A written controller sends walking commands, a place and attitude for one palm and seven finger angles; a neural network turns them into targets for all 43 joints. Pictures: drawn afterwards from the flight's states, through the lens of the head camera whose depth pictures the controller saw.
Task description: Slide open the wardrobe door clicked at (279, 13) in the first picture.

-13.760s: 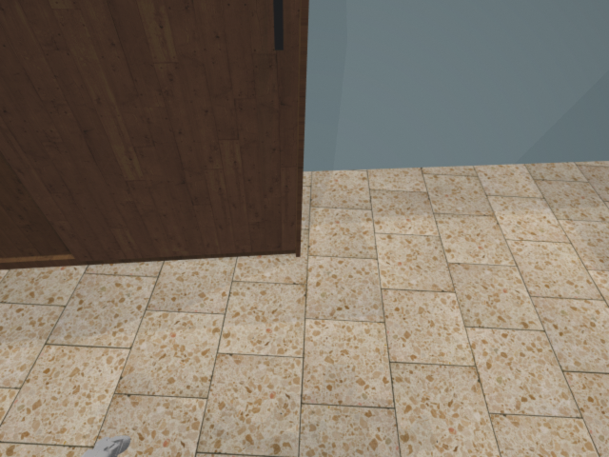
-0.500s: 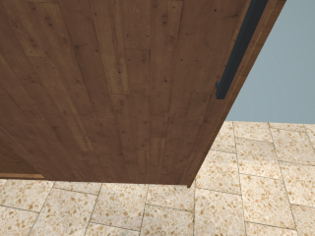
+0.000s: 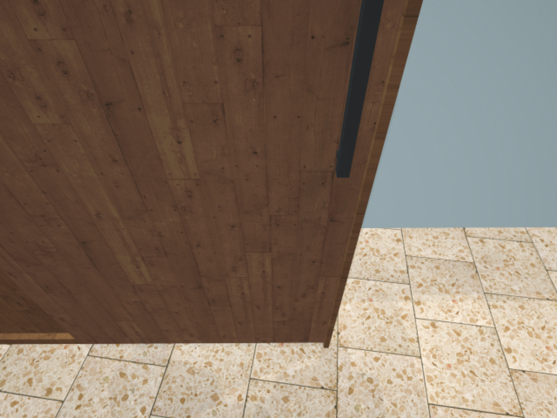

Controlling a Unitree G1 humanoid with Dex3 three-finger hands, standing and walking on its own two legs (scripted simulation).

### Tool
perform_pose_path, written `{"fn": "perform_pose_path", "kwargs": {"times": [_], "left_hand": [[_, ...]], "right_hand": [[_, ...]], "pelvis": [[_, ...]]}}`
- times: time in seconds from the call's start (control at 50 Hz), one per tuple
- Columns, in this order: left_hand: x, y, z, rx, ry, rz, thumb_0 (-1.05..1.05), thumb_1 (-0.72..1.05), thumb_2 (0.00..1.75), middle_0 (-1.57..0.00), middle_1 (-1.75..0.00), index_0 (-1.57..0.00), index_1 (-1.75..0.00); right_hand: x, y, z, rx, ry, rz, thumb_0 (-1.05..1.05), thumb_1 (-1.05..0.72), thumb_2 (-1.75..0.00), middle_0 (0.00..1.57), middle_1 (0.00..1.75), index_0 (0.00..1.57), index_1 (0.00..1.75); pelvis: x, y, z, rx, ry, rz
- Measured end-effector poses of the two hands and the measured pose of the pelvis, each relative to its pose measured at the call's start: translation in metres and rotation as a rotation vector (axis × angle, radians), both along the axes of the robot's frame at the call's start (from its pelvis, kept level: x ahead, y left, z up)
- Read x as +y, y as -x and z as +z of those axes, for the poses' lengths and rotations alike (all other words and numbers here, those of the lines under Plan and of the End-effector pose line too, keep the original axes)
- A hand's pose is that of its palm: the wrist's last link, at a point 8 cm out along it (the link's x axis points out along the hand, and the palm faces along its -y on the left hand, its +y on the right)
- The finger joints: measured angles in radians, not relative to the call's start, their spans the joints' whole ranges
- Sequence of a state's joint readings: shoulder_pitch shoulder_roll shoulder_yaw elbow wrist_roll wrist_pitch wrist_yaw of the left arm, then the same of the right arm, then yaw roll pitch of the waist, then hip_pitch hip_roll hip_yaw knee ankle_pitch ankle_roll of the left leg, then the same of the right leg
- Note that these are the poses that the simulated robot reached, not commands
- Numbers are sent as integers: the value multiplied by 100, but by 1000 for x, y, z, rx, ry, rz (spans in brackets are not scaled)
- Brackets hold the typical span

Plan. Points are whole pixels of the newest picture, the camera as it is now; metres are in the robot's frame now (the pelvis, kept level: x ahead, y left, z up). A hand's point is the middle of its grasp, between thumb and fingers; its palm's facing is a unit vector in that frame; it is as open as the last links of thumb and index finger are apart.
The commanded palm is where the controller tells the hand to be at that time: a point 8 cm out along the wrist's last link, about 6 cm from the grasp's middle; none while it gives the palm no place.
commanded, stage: come to a stop and stand still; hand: right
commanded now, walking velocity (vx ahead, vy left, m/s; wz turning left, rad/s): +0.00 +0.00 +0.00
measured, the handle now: (355, 81) +0.49 -0.08 +0.26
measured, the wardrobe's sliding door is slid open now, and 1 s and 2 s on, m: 0.00 0.00 0.00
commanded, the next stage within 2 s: look again from close up in 0.76 s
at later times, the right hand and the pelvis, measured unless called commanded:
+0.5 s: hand out of the picture +0.03 -0.17 -0.18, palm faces +0.01 +0.98 -0.18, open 7.3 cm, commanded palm none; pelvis +0.03 -0.01 +0.00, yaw +1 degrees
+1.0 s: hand out of the picture +0.05 -0.18 -0.17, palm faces +0.01 +0.97 -0.24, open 7.4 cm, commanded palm none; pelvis +0.03 +0.00 -0.01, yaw +1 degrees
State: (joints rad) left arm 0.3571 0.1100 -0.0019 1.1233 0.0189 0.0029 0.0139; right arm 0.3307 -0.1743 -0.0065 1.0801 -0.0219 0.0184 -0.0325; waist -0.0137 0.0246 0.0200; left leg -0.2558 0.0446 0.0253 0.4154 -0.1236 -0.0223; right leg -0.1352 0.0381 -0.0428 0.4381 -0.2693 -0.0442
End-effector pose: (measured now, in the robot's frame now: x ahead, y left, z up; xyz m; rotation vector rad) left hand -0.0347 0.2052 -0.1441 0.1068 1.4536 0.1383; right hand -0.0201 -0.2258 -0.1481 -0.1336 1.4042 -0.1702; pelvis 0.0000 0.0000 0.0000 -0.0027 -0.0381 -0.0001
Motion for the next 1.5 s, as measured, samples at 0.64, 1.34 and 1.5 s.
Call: {"fn": "perform_pose_path", "kwargs": {"times": [0.64,1.34,1.5], "left_hand": [[5,-61,0,-57,-46,1,1,91,90,-20,-30,-20,-30],[41,-48,-10,-46,-6,-29,1,91,90,-20,-30,-20,-30],[44,-42,-8,-25,-6,-25,1,91,90,-20,-30,-20,-30]], "right_hand": [[-6,-68,1,-40,4,39,1,-92,-89,20,30,20,30],[32,-51,9,-24,23,34,1,-92,-89,20,30,20,30],[37,-51,7,-24,19,30,1,-92,-89,20,30,20,30]], "pelvis": [[-8,-35,0,1,-7,10],[29,-29,-1,5,11,4],[35,-28,-1,4,9,-1]]}}
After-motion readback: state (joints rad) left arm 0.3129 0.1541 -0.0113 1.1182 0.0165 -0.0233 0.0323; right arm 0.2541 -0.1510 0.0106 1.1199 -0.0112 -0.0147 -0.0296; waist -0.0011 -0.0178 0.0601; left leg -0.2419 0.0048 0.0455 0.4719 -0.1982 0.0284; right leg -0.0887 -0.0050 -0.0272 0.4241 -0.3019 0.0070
